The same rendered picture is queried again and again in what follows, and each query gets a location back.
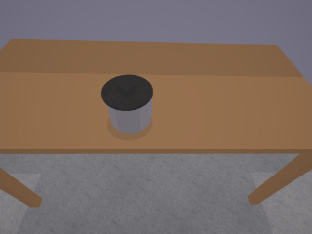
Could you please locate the lid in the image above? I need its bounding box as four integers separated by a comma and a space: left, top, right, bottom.
101, 74, 153, 111

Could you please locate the pot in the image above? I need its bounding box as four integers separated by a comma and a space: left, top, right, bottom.
107, 99, 152, 134

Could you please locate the table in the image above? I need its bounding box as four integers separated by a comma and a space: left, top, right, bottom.
0, 38, 312, 208

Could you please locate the knob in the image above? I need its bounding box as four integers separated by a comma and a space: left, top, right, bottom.
117, 78, 137, 94

